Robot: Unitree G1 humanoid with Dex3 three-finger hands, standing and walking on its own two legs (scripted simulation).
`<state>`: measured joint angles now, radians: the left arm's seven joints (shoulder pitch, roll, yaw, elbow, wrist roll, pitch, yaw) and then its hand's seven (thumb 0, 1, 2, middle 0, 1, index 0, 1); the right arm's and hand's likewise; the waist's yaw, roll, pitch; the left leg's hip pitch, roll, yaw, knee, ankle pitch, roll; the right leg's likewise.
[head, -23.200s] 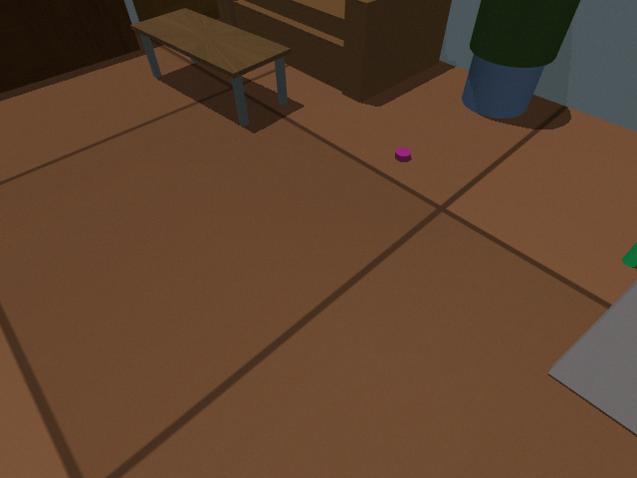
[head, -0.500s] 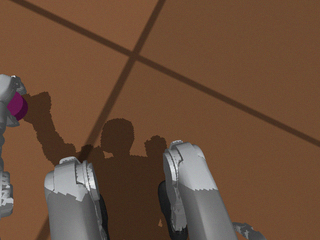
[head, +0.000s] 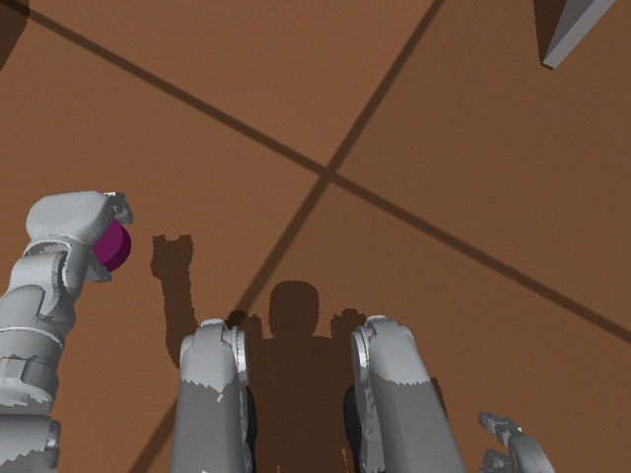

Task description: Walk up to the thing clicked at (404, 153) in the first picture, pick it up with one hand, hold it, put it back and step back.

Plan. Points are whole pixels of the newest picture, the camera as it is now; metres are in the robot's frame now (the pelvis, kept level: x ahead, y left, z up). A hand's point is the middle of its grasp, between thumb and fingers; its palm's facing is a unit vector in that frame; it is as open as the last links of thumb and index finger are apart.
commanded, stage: lift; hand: left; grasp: from above
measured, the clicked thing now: (97, 243) +0.43 +0.31 -0.12
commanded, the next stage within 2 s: hold in 0.98 s
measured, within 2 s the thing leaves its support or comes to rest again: neither
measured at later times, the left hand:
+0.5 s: hand out of the picture +0.35 +0.28 +0.11, palm faces -0.43 -0.11 -0.89, open 9.5 cm
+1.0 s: hand out of the picture +0.37 +0.26 +0.21, palm faces -0.43 -0.12 -0.90, open 9.5 cm
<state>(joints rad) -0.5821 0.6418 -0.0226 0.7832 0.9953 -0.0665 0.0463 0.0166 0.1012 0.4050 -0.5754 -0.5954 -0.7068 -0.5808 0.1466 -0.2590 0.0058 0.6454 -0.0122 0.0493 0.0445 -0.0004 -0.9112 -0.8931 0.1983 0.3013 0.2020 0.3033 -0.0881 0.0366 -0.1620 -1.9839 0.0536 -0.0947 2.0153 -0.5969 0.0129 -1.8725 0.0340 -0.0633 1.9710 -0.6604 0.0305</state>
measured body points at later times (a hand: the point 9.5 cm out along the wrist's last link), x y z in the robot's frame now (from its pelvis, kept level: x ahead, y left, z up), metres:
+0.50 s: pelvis +0.03 +0.00 +0.19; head +0.12 +0.02 +0.63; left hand +0.37 +0.28 +0.16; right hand +0.16 -0.25 +0.07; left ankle +0.10 +0.12 -0.42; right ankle +0.09 -0.13 -0.42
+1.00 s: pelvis +0.07 +0.01 +0.28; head +0.12 +0.01 +0.73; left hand +0.39 +0.26 +0.26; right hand +0.18 -0.25 +0.15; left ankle +0.10 +0.12 -0.42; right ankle +0.09 -0.13 -0.42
